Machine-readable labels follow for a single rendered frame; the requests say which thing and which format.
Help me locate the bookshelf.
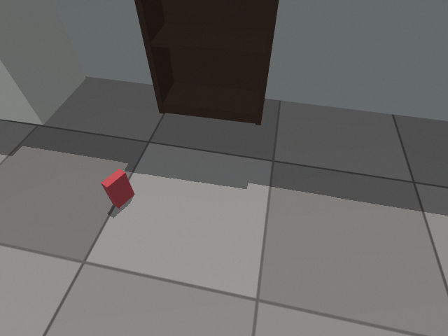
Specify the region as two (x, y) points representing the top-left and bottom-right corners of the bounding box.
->
(134, 0), (279, 125)

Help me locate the carton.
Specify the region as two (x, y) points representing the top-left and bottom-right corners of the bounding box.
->
(101, 169), (134, 208)

